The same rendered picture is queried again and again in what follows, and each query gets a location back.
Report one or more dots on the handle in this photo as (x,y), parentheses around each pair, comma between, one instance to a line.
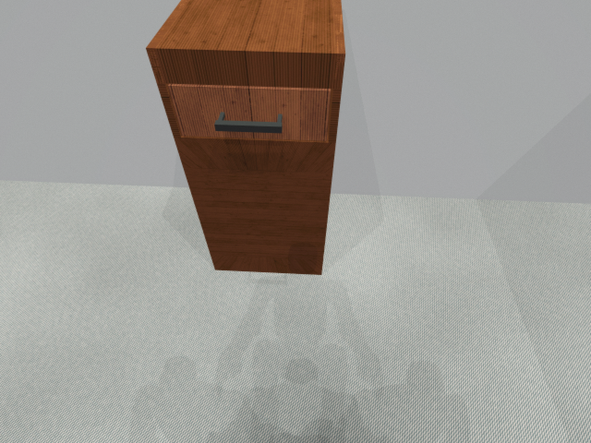
(248,126)

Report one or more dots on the cabinet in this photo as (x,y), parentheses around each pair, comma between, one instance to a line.
(263,203)

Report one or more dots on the drawer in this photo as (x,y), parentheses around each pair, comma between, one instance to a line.
(305,110)

